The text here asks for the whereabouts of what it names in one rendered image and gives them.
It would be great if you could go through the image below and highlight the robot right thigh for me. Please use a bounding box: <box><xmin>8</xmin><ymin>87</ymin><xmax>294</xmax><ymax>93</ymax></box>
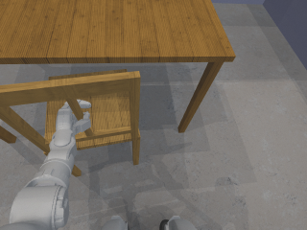
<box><xmin>164</xmin><ymin>218</ymin><xmax>197</xmax><ymax>230</ymax></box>

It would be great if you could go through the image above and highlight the robot thigh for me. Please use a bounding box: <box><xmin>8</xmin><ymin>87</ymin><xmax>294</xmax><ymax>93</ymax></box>
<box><xmin>101</xmin><ymin>218</ymin><xmax>129</xmax><ymax>230</ymax></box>
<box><xmin>164</xmin><ymin>218</ymin><xmax>197</xmax><ymax>230</ymax></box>

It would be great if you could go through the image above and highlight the left robot hand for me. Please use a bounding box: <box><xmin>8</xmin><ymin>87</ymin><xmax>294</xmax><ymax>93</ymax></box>
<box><xmin>56</xmin><ymin>99</ymin><xmax>91</xmax><ymax>135</ymax></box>

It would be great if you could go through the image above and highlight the table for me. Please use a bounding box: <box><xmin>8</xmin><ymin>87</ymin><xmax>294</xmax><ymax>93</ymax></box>
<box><xmin>0</xmin><ymin>0</ymin><xmax>236</xmax><ymax>144</ymax></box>

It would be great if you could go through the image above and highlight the robot left thigh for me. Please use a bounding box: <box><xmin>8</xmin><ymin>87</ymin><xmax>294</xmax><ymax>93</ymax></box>
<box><xmin>101</xmin><ymin>218</ymin><xmax>129</xmax><ymax>230</ymax></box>

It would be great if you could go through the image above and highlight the robot left upper arm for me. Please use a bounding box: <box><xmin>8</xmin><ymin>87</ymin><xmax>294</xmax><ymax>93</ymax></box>
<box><xmin>0</xmin><ymin>185</ymin><xmax>70</xmax><ymax>230</ymax></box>

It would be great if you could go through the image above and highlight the robot left forearm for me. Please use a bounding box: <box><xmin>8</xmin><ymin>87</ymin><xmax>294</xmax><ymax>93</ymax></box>
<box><xmin>9</xmin><ymin>128</ymin><xmax>78</xmax><ymax>224</ymax></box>

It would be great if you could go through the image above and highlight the chair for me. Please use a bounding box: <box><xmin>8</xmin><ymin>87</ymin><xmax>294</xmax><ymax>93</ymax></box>
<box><xmin>0</xmin><ymin>69</ymin><xmax>141</xmax><ymax>177</ymax></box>

